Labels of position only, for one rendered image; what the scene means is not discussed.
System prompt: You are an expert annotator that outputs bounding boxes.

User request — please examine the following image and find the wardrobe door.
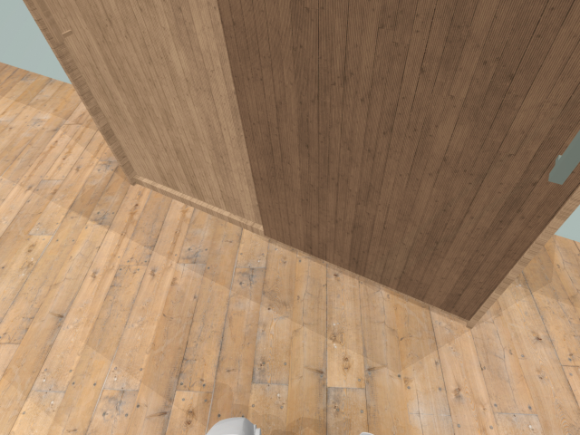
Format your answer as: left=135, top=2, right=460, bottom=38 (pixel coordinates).
left=217, top=0, right=580, bottom=321
left=44, top=0, right=263, bottom=226

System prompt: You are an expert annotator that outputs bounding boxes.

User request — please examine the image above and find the robot left thigh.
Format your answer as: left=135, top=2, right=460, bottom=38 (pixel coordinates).
left=206, top=417, right=262, bottom=435

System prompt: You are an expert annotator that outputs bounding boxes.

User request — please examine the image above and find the handle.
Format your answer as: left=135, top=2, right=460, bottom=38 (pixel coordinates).
left=548, top=131, right=580, bottom=185
left=32, top=0, right=65, bottom=43

